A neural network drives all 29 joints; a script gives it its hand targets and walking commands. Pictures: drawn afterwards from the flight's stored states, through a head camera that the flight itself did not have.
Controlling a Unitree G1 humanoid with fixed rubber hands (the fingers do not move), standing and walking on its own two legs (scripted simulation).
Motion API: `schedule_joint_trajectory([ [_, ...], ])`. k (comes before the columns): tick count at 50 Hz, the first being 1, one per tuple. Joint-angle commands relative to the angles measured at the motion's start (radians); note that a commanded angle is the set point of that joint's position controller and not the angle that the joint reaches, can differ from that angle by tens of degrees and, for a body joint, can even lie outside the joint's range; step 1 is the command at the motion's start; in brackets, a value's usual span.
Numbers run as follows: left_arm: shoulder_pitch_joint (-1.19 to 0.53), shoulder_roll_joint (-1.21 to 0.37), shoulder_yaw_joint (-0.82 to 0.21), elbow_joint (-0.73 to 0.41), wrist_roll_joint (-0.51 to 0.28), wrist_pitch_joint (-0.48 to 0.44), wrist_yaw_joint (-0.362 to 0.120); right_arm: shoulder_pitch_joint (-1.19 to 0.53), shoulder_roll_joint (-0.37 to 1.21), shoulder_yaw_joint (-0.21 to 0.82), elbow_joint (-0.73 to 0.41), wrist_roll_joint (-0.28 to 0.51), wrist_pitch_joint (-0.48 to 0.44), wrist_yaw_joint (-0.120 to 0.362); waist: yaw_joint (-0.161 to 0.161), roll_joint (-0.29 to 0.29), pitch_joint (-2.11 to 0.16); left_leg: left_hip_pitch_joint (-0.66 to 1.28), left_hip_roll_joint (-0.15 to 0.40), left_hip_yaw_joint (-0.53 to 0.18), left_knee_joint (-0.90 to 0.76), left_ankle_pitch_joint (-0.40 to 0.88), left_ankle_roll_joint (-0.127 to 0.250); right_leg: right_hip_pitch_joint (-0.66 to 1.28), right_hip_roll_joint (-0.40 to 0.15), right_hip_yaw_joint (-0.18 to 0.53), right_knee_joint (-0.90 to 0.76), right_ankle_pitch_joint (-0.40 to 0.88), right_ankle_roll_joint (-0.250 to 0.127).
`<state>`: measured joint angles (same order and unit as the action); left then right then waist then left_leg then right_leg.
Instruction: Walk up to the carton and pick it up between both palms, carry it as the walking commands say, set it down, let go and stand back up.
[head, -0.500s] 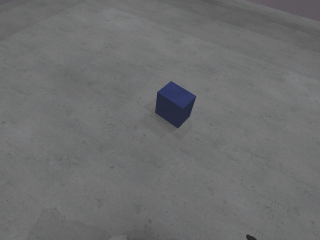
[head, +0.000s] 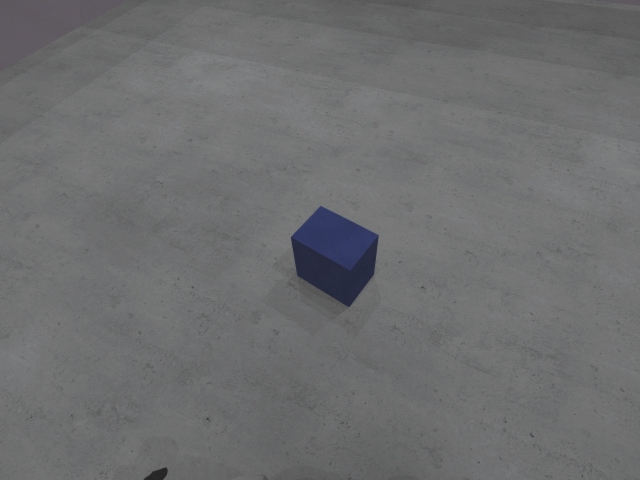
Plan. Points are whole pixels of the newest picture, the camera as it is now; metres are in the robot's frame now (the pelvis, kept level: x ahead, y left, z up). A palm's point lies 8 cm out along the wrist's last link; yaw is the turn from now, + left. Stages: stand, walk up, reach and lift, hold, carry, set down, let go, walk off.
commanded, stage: walk up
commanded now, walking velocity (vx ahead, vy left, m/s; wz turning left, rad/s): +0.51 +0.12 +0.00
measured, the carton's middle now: (335, 256) +0.87 -0.02 -0.65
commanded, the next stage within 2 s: none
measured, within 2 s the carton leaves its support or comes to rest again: neither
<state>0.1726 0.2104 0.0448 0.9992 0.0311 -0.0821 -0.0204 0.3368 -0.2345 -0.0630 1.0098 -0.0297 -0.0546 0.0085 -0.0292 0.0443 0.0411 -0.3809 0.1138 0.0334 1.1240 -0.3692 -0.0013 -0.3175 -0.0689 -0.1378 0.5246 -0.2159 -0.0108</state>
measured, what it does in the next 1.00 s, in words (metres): walks ahead: left foot, then right foot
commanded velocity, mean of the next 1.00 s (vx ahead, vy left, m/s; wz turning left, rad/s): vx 0.35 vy -0.03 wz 0.00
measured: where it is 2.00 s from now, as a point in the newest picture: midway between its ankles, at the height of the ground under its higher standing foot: (338, 403)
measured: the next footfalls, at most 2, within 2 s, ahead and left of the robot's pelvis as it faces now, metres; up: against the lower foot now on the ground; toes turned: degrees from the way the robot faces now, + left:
left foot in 0.36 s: +0.32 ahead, +0.16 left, +0.00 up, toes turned +9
right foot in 0.84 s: +0.41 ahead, -0.14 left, +0.00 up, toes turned -5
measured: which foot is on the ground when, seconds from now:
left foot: up 0.00-0.34, down 0.36-0.84, up 0.86-1.00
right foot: down 0.00-0.38, up 0.40-0.82, down 0.84-1.00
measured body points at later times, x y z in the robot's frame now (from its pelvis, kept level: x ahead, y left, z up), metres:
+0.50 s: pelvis +0.22 +0.06 +0.00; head +0.26 +0.09 +0.45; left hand +0.20 +0.31 -0.16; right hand +0.31 -0.20 -0.12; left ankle +0.28 +0.16 -0.74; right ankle +0.14 -0.10 -0.65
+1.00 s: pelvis +0.36 -0.03 +0.01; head +0.37 -0.06 +0.46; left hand +0.39 +0.23 -0.11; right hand +0.37 -0.28 -0.16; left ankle +0.32 +0.14 -0.66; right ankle +0.37 -0.13 -0.74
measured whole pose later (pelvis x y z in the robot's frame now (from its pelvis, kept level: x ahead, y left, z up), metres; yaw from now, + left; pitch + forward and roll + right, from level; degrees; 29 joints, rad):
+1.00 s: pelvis +0.36 -0.03 +0.01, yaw +0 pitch -1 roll +3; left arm 0.26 0.20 0.04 1.03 0.02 -0.06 0.00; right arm 0.29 -0.24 -0.06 1.03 -0.03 0.01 0.00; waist 0.00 0.05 0.03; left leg -0.41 0.08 0.06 1.01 -0.34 -0.03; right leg -0.21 -0.09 -0.11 0.44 -0.21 -0.01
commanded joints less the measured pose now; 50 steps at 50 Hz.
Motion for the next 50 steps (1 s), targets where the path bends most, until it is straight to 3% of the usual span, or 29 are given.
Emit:
schedule_joint_trajectory([
  [1,0.100,0.109,0.018,-0.001,-0.010,-0.025,0.014,0.074,-0.018,-0.009,-0.037,-0.007,0.020,0.015,0.022,-0.190,-0.025,-0.180,0.040,-0.034,0.018,0.125,-0.004,0.178,-0.254,0.282,-0.303,0.203,-0.078],
  [5,0.199,0.116,0.014,0.025,-0.007,-0.032,0.018,-0.070,-0.024,-0.007,-0.098,-0.009,0.050,0.033,0.047,-0.208,0.014,-0.234,0.028,-0.001,-0.107,0.220,-0.026,0.198,-0.250,0.213,-0.328,0.262,-0.090],
  [11,0.268,0.128,0.018,0.050,-0.002,-0.023,0.021,-0.294,-0.008,0.022,-0.156,0.008,0.042,0.055,0.079,-0.198,0.086,-0.182,0.004,0.051,-0.445,0.290,-0.052,0.212,-0.229,0.133,-0.388,0.189,-0.090],
  [13,0.274,0.136,0.017,0.065,-0.008,-0.014,0.021,-0.336,-0.021,0.027,-0.163,0.009,0.027,0.053,0.068,-0.278,0.068,-0.057,-0.011,0.085,-0.519,0.268,-0.043,0.185,-0.172,0.049,-0.381,0.131,-0.086],
  [15,0.309,0.150,0.018,0.073,-0.011,-0.003,0.022,-0.313,-0.035,0.019,-0.147,0.006,0.015,0.040,0.058,-0.234,0.066,0.001,-0.032,0.122,-0.546,0.210,-0.038,0.199,-0.190,0.062,-0.320,0.203,-0.095],
  [16,0.310,0.158,0.021,0.076,-0.018,0.001,0.025,-0.262,-0.045,0.013,-0.129,0.004,0.007,0.033,0.038,-0.188,0.047,0.064,-0.040,0.131,-0.593,0.200,-0.031,0.210,-0.188,0.066,-0.251,0.266,-0.089],
  [17,0.314,0.151,0.019,0.080,-0.025,0.008,0.027,-0.152,-0.068,0.000,-0.088,-0.001,-0.005,0.023,0.005,-0.100,-0.015,0.203,-0.054,0.147,-0.658,0.202,-0.016,0.205,-0.151,0.044,-0.086,0.338,-0.075],
  [18,0.308,0.130,0.009,0.069,-0.025,0.009,0.029,-0.020,-0.122,-0.021,-0.045,-0.014,-0.019,0.009,-0.042,-0.027,-0.100,0.405,0.004,0.069,-0.648,0.217,0.012,0.089,-0.113,0.034,0.126,0.309,-0.051],
  [19,0.319,0.077,0.001,0.040,-0.028,0.008,0.028,0.101,-0.228,-0.049,-0.025,-0.027,-0.024,-0.004,-0.064,0.225,-0.170,0.547,0.274,-0.306,-0.754,0.268,0.061,-0.135,-0.001,0.009,0.425,-0.089,0.002],
  [20,0.347,0.091,0.021,0.040,-0.029,0.018,0.032,0.156,-0.300,-0.065,-0.022,0.002,-0.010,-0.008,-0.046,0.249,-0.233,0.600,0.448,-0.568,-0.871,0.378,0.122,-0.249,0.052,0.111,0.602,-0.391,0.007],
  [21,0.334,0.104,0.035,0.068,-0.028,0.034,0.031,0.124,-0.278,-0.061,-0.029,0.018,0.001,-0.017,-0.012,0.086,-0.209,0.510,0.443,-0.525,-0.834,0.468,0.110,-0.259,-0.004,0.194,0.708,-0.332,0.017],
  [22,0.316,0.080,0.030,0.070,-0.020,0.040,0.024,0.037,-0.210,-0.042,-0.038,0.019,-0.001,-0.023,0.021,0.042,-0.158,0.397,0.377,-0.390,-0.820,0.539,0.096,-0.249,-0.040,0.206,0.710,-0.241,0.015],
  [23,0.301,0.053,0.024,0.074,-0.011,0.048,0.018,-0.037,-0.137,-0.020,-0.048,0.019,-0.004,-0.023,0.042,0.050,-0.105,0.304,0.301,-0.250,-0.808,0.584,0.086,-0.221,-0.067,0.200,0.668,-0.171,0.022],
  [25,0.281,0.039,0.026,0.072,0.001,0.071,0.008,-0.062,-0.084,-0.003,-0.045,0.016,-0.014,-0.022,0.057,0.135,-0.072,0.219,0.228,-0.119,-0.819,0.640,0.072,-0.154,-0.057,0.162,0.628,-0.095,0.038],
  [27,0.244,0.048,0.026,0.063,0.000,0.094,0.000,-0.041,-0.096,-0.007,-0.038,0.017,-0.018,-0.018,0.064,0.146,-0.065,0.181,0.214,-0.064,-0.833,0.648,0.069,-0.128,-0.039,0.132,0.592,-0.059,0.050],
  [30,0.149,0.052,0.018,0.029,-0.004,0.111,-0.009,-0.003,-0.106,-0.015,-0.030,0.014,-0.015,-0.024,0.049,0.146,-0.033,0.188,0.215,-0.042,-0.852,0.623,0.085,-0.172,-0.035,0.112,0.509,-0.007,0.067],
  [36,-0.029,0.057,0.005,-0.043,-0.014,0.109,-0.032,0.032,-0.134,-0.040,-0.024,0.004,-0.003,-0.025,0.006,0.167,0.042,0.178,0.215,-0.031,-0.951,0.220,0.102,-0.120,-0.036,0.088,0.209,0.012,0.078],
  [38,-0.031,0.057,-0.003,-0.052,-0.015,0.086,-0.026,0.012,-0.121,-0.031,-0.016,0.002,0.002,-0.012,0.003,0.259,0.029,0.139,0.149,0.018,-0.939,0.058,0.097,0.005,-0.008,0.044,0.117,-0.039,0.062],
  [39,-0.010,0.062,0.000,-0.043,-0.013,0.077,-0.022,0.014,-0.122,-0.032,-0.015,0.001,0.011,-0.011,0.012,0.223,0.031,0.123,0.142,0.022,-0.906,0.027,0.096,0.053,0.008,0.015,0.068,-0.026,0.063],
  [41,0.090,0.083,0.008,0.009,-0.012,0.059,-0.003,0.034,-0.103,-0.027,-0.006,0.004,0.018,-0.010,0.049,0.069,0.007,0.086,0.117,0.021,-0.786,0.012,0.069,0.213,0.012,-0.008,-0.068,0.021,0.044],
  [42,0.170,0.122,0.023,0.037,-0.004,0.042,0.006,0.077,-0.063,-0.017,0.002,0.003,0.021,-0.013,0.072,-0.086,-0.034,0.047,0.075,0.045,-0.609,-0.050,0.046,0.304,-0.065,0.079,-0.135,-0.004,0.031],
  [43,0.263,0.229,0.050,0.048,0.005,0.028,0.017,0.053,-0.015,0.000,-0.040,0.001,0.023,-0.013,0.107,-0.379,-0.037,-0.096,-0.025,0.092,-0.280,-0.210,0.000,0.314,-0.301,0.379,-0.260,-0.013,-0.005],
  [44,0.272,0.274,0.054,0.039,-0.002,0.034,0.022,0.050,-0.009,0.014,-0.059,0.000,0.038,-0.021,0.116,-0.392,-0.066,-0.201,-0.045,0.016,-0.123,-0.251,-0.007,0.301,-0.428,0.596,-0.373,-0.150,-0.084],
  [45,0.243,0.267,0.046,0.033,0.000,0.033,0.023,0.039,-0.044,-0.001,-0.030,-0.002,0.047,-0.023,0.095,-0.250,-0.022,-0.215,-0.002,-0.043,-0.051,-0.173,-0.008,0.248,-0.438,0.599,-0.381,-0.168,-0.107],
  [46,0.173,0.235,0.040,0.016,-0.002,0.031,0.025,0.035,-0.063,-0.013,-0.014,-0.001,0.053,-0.019,0.065,-0.166,0.028,-0.223,0.018,-0.073,-0.037,-0.082,-0.015,0.203,-0.400,0.530,-0.358,-0.076,-0.094],
  [47,0.110,0.182,0.033,0.005,-0.006,0.024,0.027,0.053,-0.057,-0.013,0.002,0.002,0.052,-0.010,0.037,-0.167,0.050,-0.189,0.028,-0.064,-0.061,-0.011,-0.024,0.175,-0.326,0.402,-0.330,0.031,-0.074],
  [48,0.103,0.147,0.028,0.003,-0.010,0.015,0.030,0.058,-0.044,-0.008,0.019,0.001,0.057,-0.002,0.027,-0.201,0.043,-0.169,0.018,-0.036,-0.075,0.039,-0.032,0.167,-0.279,0.320,-0.313,0.145,-0.064],
  [50,0.147,0.122,0.020,0.014,-0.012,0.002,0.031,0.045,-0.026,-0.005,0.018,-0.007,0.070,0.002,0.029,-0.243,0.006,-0.146,-0.008,-0.001,-0.078,0.098,-0.039,0.179,-0.234,0.220,-0.274,0.330,-0.065],
])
